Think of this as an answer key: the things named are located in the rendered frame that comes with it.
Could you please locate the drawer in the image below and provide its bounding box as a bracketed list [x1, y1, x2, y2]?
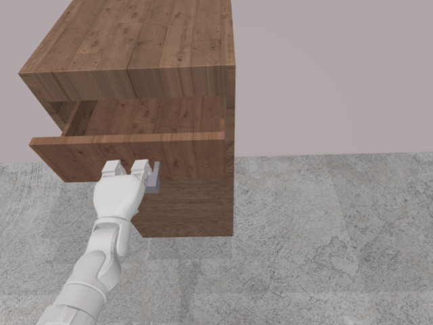
[29, 95, 226, 183]

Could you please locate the robot left hand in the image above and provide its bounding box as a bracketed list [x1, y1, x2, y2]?
[93, 159, 153, 222]

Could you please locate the handle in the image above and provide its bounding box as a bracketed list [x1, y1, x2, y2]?
[144, 161, 160, 194]

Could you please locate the robot left forearm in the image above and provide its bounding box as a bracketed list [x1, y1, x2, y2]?
[36, 216, 132, 325]

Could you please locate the cabinet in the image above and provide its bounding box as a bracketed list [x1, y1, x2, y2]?
[18, 0, 235, 238]

